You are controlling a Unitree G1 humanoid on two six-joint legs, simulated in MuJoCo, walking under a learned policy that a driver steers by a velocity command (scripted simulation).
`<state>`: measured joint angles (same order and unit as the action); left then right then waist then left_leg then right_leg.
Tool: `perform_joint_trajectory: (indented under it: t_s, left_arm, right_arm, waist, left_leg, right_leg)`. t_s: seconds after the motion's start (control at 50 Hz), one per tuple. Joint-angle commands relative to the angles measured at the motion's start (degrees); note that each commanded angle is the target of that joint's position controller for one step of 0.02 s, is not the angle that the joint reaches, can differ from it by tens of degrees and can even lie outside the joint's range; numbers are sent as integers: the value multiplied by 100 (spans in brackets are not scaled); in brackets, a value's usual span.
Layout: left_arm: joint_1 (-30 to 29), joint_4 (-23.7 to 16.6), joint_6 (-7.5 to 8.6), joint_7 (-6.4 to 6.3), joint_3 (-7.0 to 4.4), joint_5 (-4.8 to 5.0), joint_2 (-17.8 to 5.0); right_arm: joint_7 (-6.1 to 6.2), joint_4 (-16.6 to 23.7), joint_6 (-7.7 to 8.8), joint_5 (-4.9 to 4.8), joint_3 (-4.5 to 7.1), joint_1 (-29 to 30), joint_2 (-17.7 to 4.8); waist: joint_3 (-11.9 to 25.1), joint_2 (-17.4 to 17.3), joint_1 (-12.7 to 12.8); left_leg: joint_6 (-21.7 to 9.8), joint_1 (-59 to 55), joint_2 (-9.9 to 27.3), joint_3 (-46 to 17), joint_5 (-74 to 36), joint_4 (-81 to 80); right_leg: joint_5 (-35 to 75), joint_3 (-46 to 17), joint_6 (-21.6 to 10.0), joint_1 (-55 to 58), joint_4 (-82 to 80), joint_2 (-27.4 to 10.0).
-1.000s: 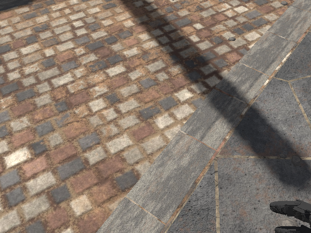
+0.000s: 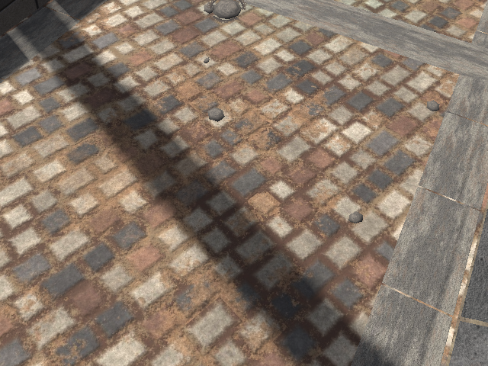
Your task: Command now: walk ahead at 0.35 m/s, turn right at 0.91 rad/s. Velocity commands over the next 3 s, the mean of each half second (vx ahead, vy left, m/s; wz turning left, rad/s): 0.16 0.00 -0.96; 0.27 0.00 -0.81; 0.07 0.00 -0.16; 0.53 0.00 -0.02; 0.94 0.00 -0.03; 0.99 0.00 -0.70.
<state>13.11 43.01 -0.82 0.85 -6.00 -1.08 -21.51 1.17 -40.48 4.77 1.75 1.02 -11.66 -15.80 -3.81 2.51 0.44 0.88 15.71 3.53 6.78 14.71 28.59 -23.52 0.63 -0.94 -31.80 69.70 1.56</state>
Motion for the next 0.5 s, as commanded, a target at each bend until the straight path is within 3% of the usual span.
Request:
perform_joint_trajectory:
  t_s: [0.02,0.06,0.1,0.14,0.18,0.2,0.22,0.24,0.26,0.28,0.3,0.32,0.34,0.4,0.5]
  left_arm:
    - [-50,-715,-100,191,160,-78,365]
    - [-105,-812,-86,306,235,-63,404]
    - [-57,-755,-102,370,222,-35,280]
    - [133,-717,-135,348,156,-93,54]
    - [974,-519,-72,230,11,-182,-250]
    - [1094,-406,-17,98,-66,-185,-470]
    - [706,-692,-45,-2,-168,-80,-1160]
    - [800,-1004,-73,27,-297,137,-1438]
    - [360,-1125,-144,-14,-270,132,-1230]
    - [37,-1123,-187,-40,-184,97,-880]
    - [-108,-1012,-194,-47,-104,66,-643]
    - [-197,-989,-181,-67,-81,82,-540]
    - [-217,-943,-171,-61,-61,79,-481]
    - [-106,-832,-139,-9,-131,10,-619]
    - [-34,-786,-226,12,-207,-14,-666]
  right_arm:
    - [20,163,79,-140,166,-128,-535]
    - [1,188,93,-175,207,391,-601]
    - [-8,120,92,-194,285,343,-733]
    - [-21,114,61,-287,375,168,-927]
    - [-68,180,-72,-349,435,47,-1072]
    - [-117,141,-147,-232,372,-227,-822]
    - [-142,234,-287,-33,281,-951,-417]
    - [-56,468,-433,45,316,-1257,-777]
    - [12,434,-502,81,294,-991,-904]
    - [44,485,-530,62,306,-558,-983]
    - [67,497,-543,84,299,-337,-938]
    - [82,444,-601,90,295,-437,-931]
    - [83,375,-675,97,290,-480,-908]
    - [63,401,-735,25,224,-251,-652]
    - [63,579,-734,-40,199,404,-575]
  waist:
    - [497,-1067,154]
    - [493,-1142,360]
    - [527,-1038,401]
    - [662,-826,495]
    - [1086,-510,863]
    - [1012,121,821]
    - [985,1111,197]
    - [2546,866,418]
    - [2214,293,317]
    - [1415,18,233]
    - [947,-91,47]
    - [755,-10,-84]
    - [782,-57,-125]
    - [1041,-291,-83]
    - [856,69,112]
  left_leg:
    - [-842,-1001,1561,-797,-4429,-1000]
    - [-551,-290,1137,102,-3852,-1081]
    - [-363,-61,1001,509,-3677,-749]
    - [-282,-269,1138,571,-4351,35]
    - [-163,-52,1110,572,-3860,1948]
    - [-4,728,700,548,-643,3298]
    - [279,1838,-53,547,2929,5477]
    - [418,2268,-389,-750,2557,6019]
    - [359,2386,-149,-1088,2047,5726]
    - [306,2336,-36,-1138,1617,5153]
    - [284,2190,34,-1157,1390,4576]
    - [282,1828,71,-1130,1234,4113]
    - [286,1476,22,-1095,1142,3816]
    - [284,1198,-183,-1137,1002,3132]
    - [183,1231,-481,-1361,534,2242]
  right_leg:
    - [564,-197,65,-791,-910,-420]
    - [1873,108,-29,324,-2319,-344]
    - [2502,486,-130,1181,-2932,-73]
    - [2305,623,-360,1643,-3126,124]
    - [2135,498,-735,2731,-3529,380]
    - [2877,-33,-908,3341,-3930,134]
    - [7181,-1969,-1359,3706,-3327,-1331]
    - [6564,-3835,-2368,4553,-4235,-2113]
    - [4262,-3897,-2297,4051,-4775,-2010]
    - [3156,-3462,-2052,3203,-5024,-1638]
    - [2819,-3138,-1757,2661,-5136,-1237]
    - [3039,-2778,-1567,2194,-5151,-1003]
    - [3266,-2595,-1442,1905,-5126,-840]
    - [3415,-2621,-1353,1803,-4988,-638]
    - [1265,-3312,-1136,1665,-5234,-452]
